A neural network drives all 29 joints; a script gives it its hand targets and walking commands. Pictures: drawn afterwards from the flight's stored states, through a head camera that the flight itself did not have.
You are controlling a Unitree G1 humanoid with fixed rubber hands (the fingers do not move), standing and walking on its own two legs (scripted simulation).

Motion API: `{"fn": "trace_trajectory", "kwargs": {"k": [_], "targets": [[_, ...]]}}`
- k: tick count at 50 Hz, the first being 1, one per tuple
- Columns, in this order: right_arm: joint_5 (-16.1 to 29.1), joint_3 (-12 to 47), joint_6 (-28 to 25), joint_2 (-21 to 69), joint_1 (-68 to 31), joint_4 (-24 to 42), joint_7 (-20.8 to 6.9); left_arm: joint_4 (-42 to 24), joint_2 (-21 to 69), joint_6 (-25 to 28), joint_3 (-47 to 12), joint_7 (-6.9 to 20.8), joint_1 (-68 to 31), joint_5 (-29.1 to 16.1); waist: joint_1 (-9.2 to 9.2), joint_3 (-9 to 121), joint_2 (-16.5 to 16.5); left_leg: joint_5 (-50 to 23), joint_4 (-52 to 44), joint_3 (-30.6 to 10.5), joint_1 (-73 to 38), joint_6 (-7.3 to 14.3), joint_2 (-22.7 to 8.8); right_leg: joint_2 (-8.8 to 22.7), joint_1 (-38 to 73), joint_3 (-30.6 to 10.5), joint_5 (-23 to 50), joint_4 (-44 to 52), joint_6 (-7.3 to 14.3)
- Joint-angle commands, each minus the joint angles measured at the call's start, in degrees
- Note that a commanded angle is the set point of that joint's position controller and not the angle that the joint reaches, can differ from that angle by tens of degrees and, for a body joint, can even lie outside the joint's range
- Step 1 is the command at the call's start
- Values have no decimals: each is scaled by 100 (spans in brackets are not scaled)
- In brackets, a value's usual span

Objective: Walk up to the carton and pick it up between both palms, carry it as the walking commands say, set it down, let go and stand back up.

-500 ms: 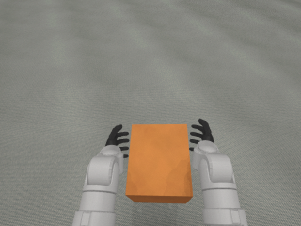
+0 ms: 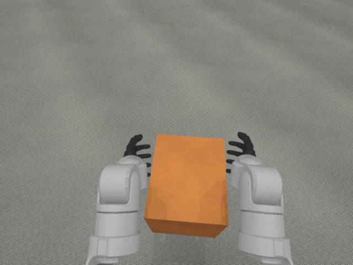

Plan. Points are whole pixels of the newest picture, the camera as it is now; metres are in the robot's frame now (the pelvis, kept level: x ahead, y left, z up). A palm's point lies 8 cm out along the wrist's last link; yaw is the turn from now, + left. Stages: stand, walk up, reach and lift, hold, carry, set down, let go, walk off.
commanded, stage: carry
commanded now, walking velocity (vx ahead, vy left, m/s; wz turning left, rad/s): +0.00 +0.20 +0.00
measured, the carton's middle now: (186, 187) +0.32 +0.01 -0.02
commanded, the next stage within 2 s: none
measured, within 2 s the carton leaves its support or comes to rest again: neither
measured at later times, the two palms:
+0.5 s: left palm (66, 176) +0.29 +0.26 +0.07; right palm (178, 181) +0.29 +0.03 +0.07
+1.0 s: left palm out of the picture +0.25 +0.43 +0.08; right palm (87, 198) +0.24 +0.19 +0.08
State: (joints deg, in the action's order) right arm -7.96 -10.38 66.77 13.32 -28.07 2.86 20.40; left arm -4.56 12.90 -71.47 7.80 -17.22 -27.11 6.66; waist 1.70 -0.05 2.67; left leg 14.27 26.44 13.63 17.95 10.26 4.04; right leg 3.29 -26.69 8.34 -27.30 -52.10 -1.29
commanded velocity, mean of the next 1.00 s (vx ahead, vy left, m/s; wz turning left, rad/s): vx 0.00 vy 0.20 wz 0.00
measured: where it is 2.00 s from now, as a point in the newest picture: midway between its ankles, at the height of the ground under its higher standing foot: outside the picture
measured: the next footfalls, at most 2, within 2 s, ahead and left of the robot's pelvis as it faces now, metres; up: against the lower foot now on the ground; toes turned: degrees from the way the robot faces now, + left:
right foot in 0.08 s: +0.02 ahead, -0.13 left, +0.00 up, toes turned -9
left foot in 0.26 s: +0.06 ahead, +0.26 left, +0.00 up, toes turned +4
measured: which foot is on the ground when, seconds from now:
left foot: down 0.00-0.06, up 0.08-0.24, down 0.26-0.46, up 0.48-0.64, down 0.66-1.00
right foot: up 0.00-0.06, down 0.08-0.28, up 0.30-0.44, down 0.46-0.68, up 0.70-1.00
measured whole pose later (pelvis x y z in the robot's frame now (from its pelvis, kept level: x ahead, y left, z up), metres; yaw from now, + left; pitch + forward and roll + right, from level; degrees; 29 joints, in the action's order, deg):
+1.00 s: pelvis -0.07 +0.33 -0.01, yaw -5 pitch +5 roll -1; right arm -8.7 -7.7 66.7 12.3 -25.4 2.4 16.5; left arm -5.4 12.1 -71.5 6.9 -14.6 -25.0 7.3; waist 1.5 3.2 0.2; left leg 8.0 26.9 11.3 24.9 10.5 4.6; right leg 2.2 -24.0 7.0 -27.5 -46.0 0.1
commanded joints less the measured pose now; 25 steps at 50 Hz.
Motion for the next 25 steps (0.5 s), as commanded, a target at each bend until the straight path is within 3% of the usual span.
{"fn": "trace_trajectory", "kwargs": {"k": [1, 2, 3, 4, 5, 6, 7, 8, 9, 10, 11, 12, 13, 14, 15, 16, 18, 20, 21, 22, 23, 24, 25], "targets": [[2353, 3182, 257, 5584, -2130, -157, -2528, -451, 5774, 312, -3209, 2099, -3345, -2631, 295, 3257, -1285, -5788, 4774, -567, -529, -2679, -908, 1528, 2445, -730, 2141, 3806, 797], [2469, 3607, 255, 5857, -2445, 220, -2523, -413, 5951, 320, -3182, 2091, -3285, -2549, 41, 3202, -3131, 1736, 6533, -1907, 1323, -2038, -875, 3015, 2959, -2921, 4406, 3215, 1572], [2619, 3693, 252, 5878, -2671, 300, -2515, -383, 6111, 334, -3079, 2062, -3186, -2373, -96, 2652, -1626, 2305, 6370, -3491, 1705, -1377, -1195, 2941, 2015, -3514, 4513, 2342, 1506], [2612, 3659, 262, 5954, -2109, -42, -2502, -448, 6176, 289, -3142, 2075, -2839, -2348, -118, 2398, -610, 1691, 5891, -2924, 1712, -1249, -1067, 2591, 1433, -2957, 3266, 2627, 1262], [2448, 3391, 205, 6029, -1539, -735, -2536, -542, 6021, 284, -3372, 2102, -3215, -2371, -216, 2214, -204, 1895, 4477, -3010, 1518, -1249, -1119, 2301, 1242, -1808, 2771, 2722, 903], [2403, 3392, 152, 6143, -1653, -816, -2554, -370, 5736, 253, -3335, 2146, -3462, -2317, -334, 1916, -348, 1763, 3035, -2183, 1320, -1267, -980, 1843, 1340, -589, 2651, 2813, 587], [2293, 3365, 128, 6165, -1818, -674, -2553, 67, 5735, 173, -3257, 2194, -3248, -2363, -395, 1760, -1052, 1180, 1966, -1417, 1028, -1074, -760, 1373, 1206, -8, 2846, 2587, 345], [2377, 3450, 129, 6232, -2231, -289, -2545, 231, 5887, 162, -3195, 2252, -3009, -2441, -333, 1780, -1490, 570, 1505, -626, 597, -1138, -486, 1203, 1082, -62, 2960, 2465, 238], [2588, 3620, 148, 6253, -2783, 89, -2557, 250, 6005, 183, -3173, 2267, -2927, -2390, -213, 1757, -1773, 554, 1219, -210, 182, -1178, -293, 1265, 892, -515, 2484, 2452, 299], [2742, 3751, 154, 6307, -2980, 303, -2578, 229, 6105, 178, -3155, 2256, -2662, -2312, -133, 1655, -1774, 661, 863, -364, -217, -1141, -224, 1311, 644, -793, 2414, 2252, 307], [2829, 3789, 116, 6300, -3056, 316, -2594, 295, 6083, 188, -3097, 2232, -2494, -2228, -129, 1713, -1240, 345, 158, -870, -661, -1100, -516, 1170, 432, -624, 2408, 1705, 187], [2841, 3799, 65, 6201, -3032, 307, -2596, 336, 6073, 197, -3077, 2208, -2290, -2160, -81, 1977, 245, -873, -509, -1798, -1043, -887, -1423, 631, 128, -20, 1091, 783, -78], [2791, 3791, 30, 6097, -2922, 313, -2597, 319, 6131, 227, -3081, 2197, -2275, -2133, -101, 1965, 1781, -3324, -668, -3092, -1378, -348, -2454, -22, -662, 273, -1167, -290, -415], [2835, 3903, 8, 6103, -3158, 484, -2607, -48, 6144, 282, -3211, 2223, -2756, -2215, -182, 1990, 1768, -3629, -531, -2926, -1053, 4, -2430, 51, -578, -317, -1371, -1016, -428], [2781, 3883, 17, 6170, -3162, 398, -2582, -267, 6167, 289, -3333, 2254, -3138, -2380, -171, 1878, 1171, -3639, -196, -2626, -780, -20, -2216, 168, -451, -258, -1079, -859, -323], [2647, 3742, 56, 6194, -3018, 398, -2555, -237, 6213, 294, -3352, 2257, -3158, -2398, -180, 1959, 701, -3602, -59, -2316, -815, -93, -2018, 95, -369, -121, -826, -784, -250], [2539, 3592, 76, 6161, -2778, 396, -2475, -356, 6257, 343, -3276, 2203, -2981, -2435, -102, 2525, 685, -3725, 465, -1533, -1156, -176, -1793, 175, 72, -231, -139, 236, -61], [2414, 3410, 65, 6136, -2431, 122, -2390, -454, 6198, 350, -3233, 2173, -2907, -2462, 12, 2925, 586, -3603, 1110, -986, -1270, -368, -1431, 297, 889, -191, 1568, 2347, 13], [2348, 3414, 60, 6139, -2259, -27, -2333, -519, 6071, 341, -3188, 2193, -3030, -2483, 4, 2960, -102, -2408, 1513, -971, -466, -611, -1124, 877, 1783, -981, 3034, 2825, 131], [2303, 3472, 77, 6175, -2086, -160, -2302, -464, 5843, 350, -3113, 2202, -3017, -2473, -57, 3009, -1638, -1, 2117, -766, 1168, -868, -691, 2276, 3009, -2647, 6154, 2688, 584], [2297, 3540, 120, 6143, -1978, -388, -2299, -228, 5766, 350, -3061, 2217, -2867, -2447, -103, 2881, -1951, 1764, 2714, -1184, 1988, -921, -585, 2721, 3542, -3091, 7303, 2531, 1091], [2293, 3531, 115, 6145, -2064, -429, -2303, -191, 5767, 348, -3134, 2245, -2949, -2482, -49, 2832, -1409, 1608, 2970, -1628, 1952, -838, -732, 2529, 3571, -2502, 6627, 2435, 1210], [2324, 3633, 125, 6237, -2123, -221, -2320, -260, 5906, 344, -3245, 2250, -2834, -2425, -54, 2729, -1515, 1538, 2776, -1546, 2162, -892, -704, 2413, 3504, -2360, 5913, 2447, 1194]]}}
